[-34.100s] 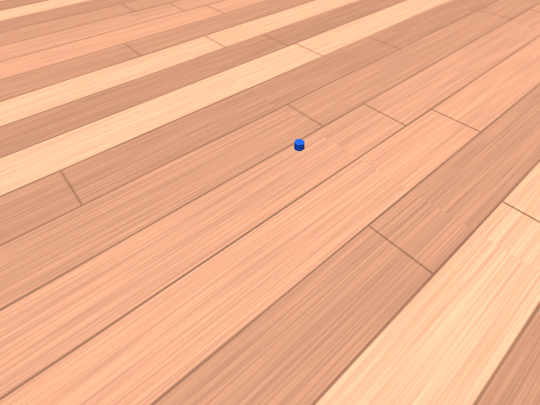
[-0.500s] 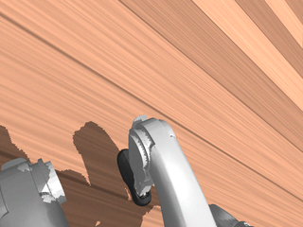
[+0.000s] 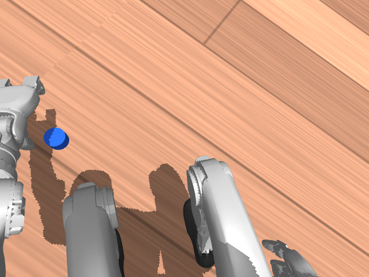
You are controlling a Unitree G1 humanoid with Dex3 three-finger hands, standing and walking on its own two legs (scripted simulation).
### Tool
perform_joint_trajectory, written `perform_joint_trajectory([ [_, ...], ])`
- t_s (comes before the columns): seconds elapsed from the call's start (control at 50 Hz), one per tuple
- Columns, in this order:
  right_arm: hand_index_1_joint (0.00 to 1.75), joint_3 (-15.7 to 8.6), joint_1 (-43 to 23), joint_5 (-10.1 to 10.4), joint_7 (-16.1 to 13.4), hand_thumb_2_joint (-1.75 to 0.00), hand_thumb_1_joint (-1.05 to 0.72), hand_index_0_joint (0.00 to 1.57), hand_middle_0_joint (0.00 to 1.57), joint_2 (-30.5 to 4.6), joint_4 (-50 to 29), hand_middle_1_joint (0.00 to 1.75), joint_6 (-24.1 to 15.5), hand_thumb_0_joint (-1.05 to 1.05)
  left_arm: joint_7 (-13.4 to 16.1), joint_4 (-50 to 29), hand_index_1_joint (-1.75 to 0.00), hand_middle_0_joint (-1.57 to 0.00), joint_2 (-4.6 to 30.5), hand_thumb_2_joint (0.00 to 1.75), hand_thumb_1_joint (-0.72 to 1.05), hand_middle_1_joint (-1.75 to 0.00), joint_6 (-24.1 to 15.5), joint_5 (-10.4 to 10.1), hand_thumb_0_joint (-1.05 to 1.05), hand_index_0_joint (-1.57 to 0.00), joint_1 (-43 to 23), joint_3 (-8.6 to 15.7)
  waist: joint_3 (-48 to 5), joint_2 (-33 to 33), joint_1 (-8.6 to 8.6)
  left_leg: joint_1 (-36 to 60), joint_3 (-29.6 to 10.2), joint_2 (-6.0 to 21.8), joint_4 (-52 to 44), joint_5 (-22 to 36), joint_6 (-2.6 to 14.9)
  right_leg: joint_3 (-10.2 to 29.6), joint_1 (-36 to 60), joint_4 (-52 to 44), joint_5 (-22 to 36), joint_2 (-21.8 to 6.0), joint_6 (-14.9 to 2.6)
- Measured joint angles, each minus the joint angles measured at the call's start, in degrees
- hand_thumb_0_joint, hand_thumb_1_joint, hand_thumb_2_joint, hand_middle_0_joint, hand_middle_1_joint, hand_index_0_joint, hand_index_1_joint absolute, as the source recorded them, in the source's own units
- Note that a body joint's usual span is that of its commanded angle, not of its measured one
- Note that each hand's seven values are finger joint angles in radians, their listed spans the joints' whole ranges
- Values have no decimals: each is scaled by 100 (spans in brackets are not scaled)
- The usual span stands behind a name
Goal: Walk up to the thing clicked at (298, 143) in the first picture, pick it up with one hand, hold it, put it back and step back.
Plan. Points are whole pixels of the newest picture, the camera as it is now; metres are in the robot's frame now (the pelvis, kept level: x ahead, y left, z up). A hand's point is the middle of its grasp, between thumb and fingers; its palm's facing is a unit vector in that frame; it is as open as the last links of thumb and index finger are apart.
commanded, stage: withdraw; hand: left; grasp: from above
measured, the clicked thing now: (56, 138) +0.50 +0.26 -0.33
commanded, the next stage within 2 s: home in 0.14 s
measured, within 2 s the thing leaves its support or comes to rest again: neither
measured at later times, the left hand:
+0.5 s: hand (32, 119) +0.51 +0.27 -0.19, palm faces -0.30 -0.14 -0.94, open 13.0 cm
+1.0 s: hand out of the picture +0.33 +0.24 +0.03, palm faces -0.16 -0.80 -0.57, open 7.5 cm
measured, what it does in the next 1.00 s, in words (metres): rises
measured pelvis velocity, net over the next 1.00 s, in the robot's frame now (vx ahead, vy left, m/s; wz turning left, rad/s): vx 0.01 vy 0.00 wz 0.06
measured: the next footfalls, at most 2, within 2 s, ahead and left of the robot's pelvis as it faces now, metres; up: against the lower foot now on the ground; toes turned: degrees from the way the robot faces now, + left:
none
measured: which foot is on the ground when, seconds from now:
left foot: down 0.00-1.00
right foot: down 0.00-1.00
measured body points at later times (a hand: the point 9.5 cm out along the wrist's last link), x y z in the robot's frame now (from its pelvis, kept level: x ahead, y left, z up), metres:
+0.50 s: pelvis +0.02 +0.00 -0.03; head +0.27 +0.06 +0.34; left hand +0.52 +0.27 -0.14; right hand +0.03 -0.26 -0.13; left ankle +0.09 +0.13 -0.32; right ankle +0.12 -0.14 -0.32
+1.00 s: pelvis +0.01 +0.00 +0.14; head +0.18 +0.04 +0.56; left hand +0.33 +0.28 +0.07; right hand +0.23 -0.25 +0.04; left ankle +0.08 +0.13 -0.32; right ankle +0.12 -0.14 -0.32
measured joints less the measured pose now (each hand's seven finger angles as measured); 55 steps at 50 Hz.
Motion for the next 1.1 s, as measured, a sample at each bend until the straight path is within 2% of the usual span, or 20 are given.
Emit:
perform_joint_trajectory([
  [0.1, 30, 124, -28, -81, -245, -90, -91, 20, 20, -57, -16, 30, 22, 0, 268, 421, -102, -11, 142, 103, -51, -101, -398, 268, 0, -9, -131, 35, 135, -127, -108, -93, -27, -13, 69, 55, -41, -9, -127, 94, 68, 10, 1],
  [0.18, 30, 228, 11, -194, -318, -90, -90, 20, 20, -79, 8, 30, -36, 0, 704, 860, -102, -11, 296, 102, -50, -101, -629, 525, 0, -10, -225, 153, 267, -249, -220, -275, -89, -29, 296, 46, -101, -37, -316, 300, 79, 35, -8],
  [0.3, 29, 291, 112, -416, -325, -90, -90, 20, 20, 9, 86, 30, -198, 0, 1421, 1036, -101, -11, 572, 101, -49, -101, -695, 926, 0, -11, -175, 626, 526, -380, -355, -564, -190, -41, 650, -20, -145, -88, -582, 578, 57, 84, 9],
  [0.34, 29, 238, 196, -457, -279, -90, -90, 20, 20, 67, 132, 30, -252, 0, 1583, 750, -98, -13, 578, 99, -46, -98, -582, 915, 0, -13, -36, 776, 544, -379, -356, -648, -187, -45, 722, -63, -142, -80, -662, 644, 18, 87, -1],
  [0.38, 29, 179, 270, -459, -214, -90, -90, 20, 20, 128, 204, 30, -275, 0, 1670, 446, -92, -16, 521, 96, -41, -92, -422, 775, 0, -15, 86, 878, 499, -351, -332, -714, -170, -42, 760, -118, -129, -62, -727, 684, -38, 86, 5],
  [0.44, 29, 70, 339, -406, -107, -90, -89, 20, 20, 224, 296, 30, -281, 0, 1614, 9, -81, -19, 370, 91, -34, -81, -121, 395, 0, -18, 232, 981, 363, -256, -259, -749, -144, -34, 739, -209, -101, -43, -754, 666, -135, 74, 30],
  [0.5, 29, -84, 380, -276, -21, -90, -89, 21, 20, 316, 342, 30, -262, 0, 1321, -488, -72, -21, 143, 88, -24, -71, 189, -121, 0, -20, 432, 1020, 178, -129, -120, -641, -105, -8, 608, -313, -68, -26, -645, 542, -240, 59, 60],
  [0.58, 30, -280, 398, -7, 39, -90, -89, 21, 20, 356, 321, 30, -129, 0, 682, -1290, -62, -23, -264, 87, -5, -61, 592, -1011, 0, -21, 908, 943, -129, 80, 147, -293, -6, 25, 235, -404, -7, 17, -294, 202, -358, 15, 85],
  [0.7, 30, -444, 271, 347, -78, -90, -90, 21, 21, 243, -66, 30, 186, 0, -485, -2962, -49, -23, -743, 89, 33, -48, 1003, -2351, 0, -22, 2119, 751, -436, 241, 543, 494, 125, 85, -586, -330, 67, 48, 479, -578, -305, -28, 59],
  [0.78, 30, -567, 111, 501, -255, -90, -90, 21, 20, 150, -333, 30, 280, 0, -990, -4104, -41, -23, -1019, 90, 58, -40, 1160, -3178, 0, -22, 3007, 622, -565, 174, 788, 1030, 191, 117, -1158, -199, 78, 60, 989, -1114, -185, -44, 24],
  [0.84, 29, -648, -50, 580, -410, -90, -90, 20, 20, 104, -460, 30, 285, 1, -1125, -4778, -37, -22, -1227, 90, 71, -36, 1254, -3693, 0, -22, 3578, 523, -620, 88, 949, 1439, 221, 122, -1552, -106, 67, 57, 1386, -1475, -110, -66, -6],
  [0.92, 29, -672, -319, 672, -621, -90, -91, 20, 20, 103, -582, 30, 206, 1, -1108, -5379, -33, -22, -1472, 90, 81, -33, 1404, -4236, 1, -22, 4171, 466, -650, 6, 1072, 1985, 238, 115, -2034, 4, 42, 38, 1924, -1916, -30, -102, -36],
  [0.98, 29, -642, -485, 730, -774, -90, -91, 20, 20, 165, -672, 30, 119, 1, -1061, -5770, -32, -22, -1640, 90, 85, -32, 1654, -4666, 1, -21, 4579, 448, -676, -20, 1118, 2402, 243, 116, -2382, 68, 21, 20, 2333, -2237, 17, -121, -50],
  [1.1, 29, -475, -618, 811, -1062, -90, -91, 20, 20, 400, -803, 30, -37, 1, -966, -6453, -30, -21, -1934, 90, 88, -30, 2227, -5650, 1, -21, 5350, 413, -688, -31, 1143, 3370, 261, 155, -3159, 174, -11, -14, 3272, -2967, 109, -125, -85],
])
